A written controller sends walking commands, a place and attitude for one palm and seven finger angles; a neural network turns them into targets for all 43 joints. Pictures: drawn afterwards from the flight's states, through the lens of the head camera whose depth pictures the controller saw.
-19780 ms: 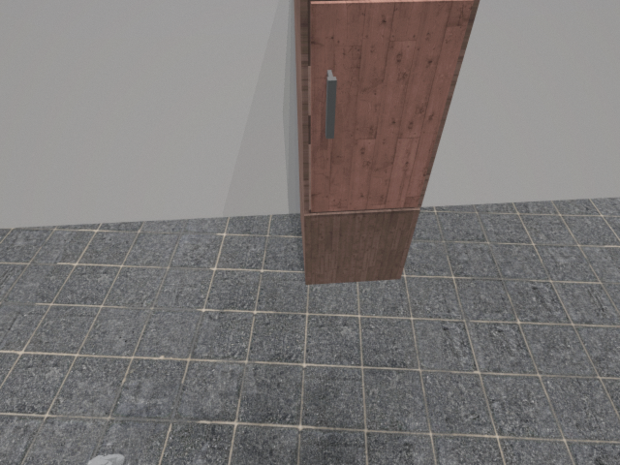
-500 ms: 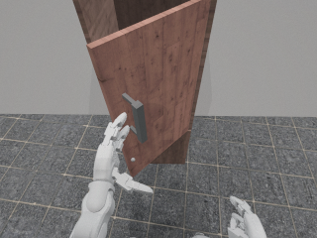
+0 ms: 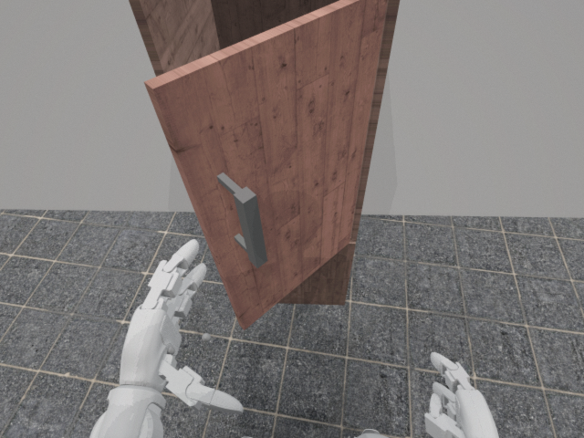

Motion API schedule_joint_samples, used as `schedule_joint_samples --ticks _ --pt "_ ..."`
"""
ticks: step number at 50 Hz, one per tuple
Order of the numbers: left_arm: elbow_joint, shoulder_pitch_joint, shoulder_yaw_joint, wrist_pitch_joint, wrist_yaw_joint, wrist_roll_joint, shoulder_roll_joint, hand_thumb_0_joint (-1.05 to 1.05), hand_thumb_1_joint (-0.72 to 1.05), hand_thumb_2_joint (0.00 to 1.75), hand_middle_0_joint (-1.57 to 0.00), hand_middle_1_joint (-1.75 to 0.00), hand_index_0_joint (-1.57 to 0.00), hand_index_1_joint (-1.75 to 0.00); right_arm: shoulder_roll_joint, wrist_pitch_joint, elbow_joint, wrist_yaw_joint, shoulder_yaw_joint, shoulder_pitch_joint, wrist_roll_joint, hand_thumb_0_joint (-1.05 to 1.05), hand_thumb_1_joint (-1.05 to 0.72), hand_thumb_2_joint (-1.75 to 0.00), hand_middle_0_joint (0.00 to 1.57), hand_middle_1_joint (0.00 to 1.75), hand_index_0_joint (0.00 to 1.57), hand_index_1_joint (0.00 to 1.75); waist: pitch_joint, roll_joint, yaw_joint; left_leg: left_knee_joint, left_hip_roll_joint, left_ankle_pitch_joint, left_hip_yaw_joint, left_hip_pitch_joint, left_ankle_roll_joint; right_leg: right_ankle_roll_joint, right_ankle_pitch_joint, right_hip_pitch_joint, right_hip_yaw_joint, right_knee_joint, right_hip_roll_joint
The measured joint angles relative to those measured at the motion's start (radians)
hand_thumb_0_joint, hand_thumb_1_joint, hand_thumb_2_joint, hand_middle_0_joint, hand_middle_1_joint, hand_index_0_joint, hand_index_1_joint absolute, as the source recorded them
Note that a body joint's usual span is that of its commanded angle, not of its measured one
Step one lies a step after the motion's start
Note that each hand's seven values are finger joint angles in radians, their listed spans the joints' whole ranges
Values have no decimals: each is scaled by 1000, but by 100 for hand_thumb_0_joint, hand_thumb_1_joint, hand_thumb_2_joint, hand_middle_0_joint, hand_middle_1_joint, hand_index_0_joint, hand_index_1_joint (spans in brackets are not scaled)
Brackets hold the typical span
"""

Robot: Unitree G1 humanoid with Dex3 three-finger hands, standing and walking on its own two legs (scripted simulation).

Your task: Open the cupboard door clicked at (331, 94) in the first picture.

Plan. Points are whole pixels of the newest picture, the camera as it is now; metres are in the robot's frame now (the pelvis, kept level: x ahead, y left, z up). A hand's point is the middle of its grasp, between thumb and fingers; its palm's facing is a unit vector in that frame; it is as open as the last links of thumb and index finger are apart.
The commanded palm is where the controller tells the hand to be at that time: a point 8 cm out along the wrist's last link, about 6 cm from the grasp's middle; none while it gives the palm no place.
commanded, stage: slide the hand sideways off the handle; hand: left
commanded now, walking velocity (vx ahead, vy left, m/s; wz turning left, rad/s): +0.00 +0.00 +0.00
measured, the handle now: (243, 222) +0.38 +0.10 +0.09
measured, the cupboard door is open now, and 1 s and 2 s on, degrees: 45 45 45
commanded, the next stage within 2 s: draw the hand back to the body in 0.02 s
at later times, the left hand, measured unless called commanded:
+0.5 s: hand (151, 333) +0.21 +0.16 +0.11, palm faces +0.01 -1.00 -0.07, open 16.3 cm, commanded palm +0.18 +0.23 +0.12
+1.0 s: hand (54, 304) +0.22 +0.24 +0.16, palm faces +0.30 -0.88 -0.37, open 13.0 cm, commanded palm +0.17 +0.29 +0.18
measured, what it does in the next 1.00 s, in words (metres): stands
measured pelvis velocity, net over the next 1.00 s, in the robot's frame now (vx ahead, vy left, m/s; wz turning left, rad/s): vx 0.02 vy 0.03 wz -0.02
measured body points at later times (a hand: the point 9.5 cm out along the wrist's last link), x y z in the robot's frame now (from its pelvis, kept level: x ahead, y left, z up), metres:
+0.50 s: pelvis +0.00 +0.01 +0.01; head +0.01 +0.00 +0.46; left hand +0.21 +0.22 +0.12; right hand +0.17 -0.21 -0.06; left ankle -0.02 +0.15 -0.69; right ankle +0.03 -0.12 -0.69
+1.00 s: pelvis +0.02 +0.03 +0.05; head +0.01 +0.01 +0.50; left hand +0.20 +0.29 +0.19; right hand +0.20 -0.18 -0.03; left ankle -0.02 +0.15 -0.69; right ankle +0.03 -0.12 -0.69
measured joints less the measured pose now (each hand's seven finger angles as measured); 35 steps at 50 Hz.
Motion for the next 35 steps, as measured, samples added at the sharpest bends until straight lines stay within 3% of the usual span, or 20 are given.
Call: schedule_joint_samples --ticks 7,16,32,35 --pt "-2 -16 14 -3 -21 -20 13 -2 -50 30 -15 -30 -15 -30 -13 -28 5 -11 -4 5 6 2 -90 -90 20 30 20 30 1 4 -5 31 -1 -7 -6 -31 1 1 -2 -24 -4 20 -1" --pt "-66 6 64 52 -26 -50 45 -2 -50 30 -15 -30 -15 -30 -4 -35 1 -19 6 26 20 2 -90 -90 20 30 20 30 -5 7 -11 -3 2 2 5 17 8 8 14 23 5 -19 4" --pt "-159 53 164 146 -98 -115 98 -2 -47 32 -15 -30 -15 -30 -13 -95 22 -37 31 23 35 2 -90 -90 20 30 20 30 4 14 12 -78 -4 23 0 129 25 26 45 153 -4 -122 0" --pt "-194 66 158 180 -5 -15 138 -1 -42 34 -15 -30 -16 -30 -3 -84 34 -50 32 16 20 2 -90 -90 20 30 20 30 15 9 22 -121 -6 36 9 181 27 31 58 200 3 -160 0"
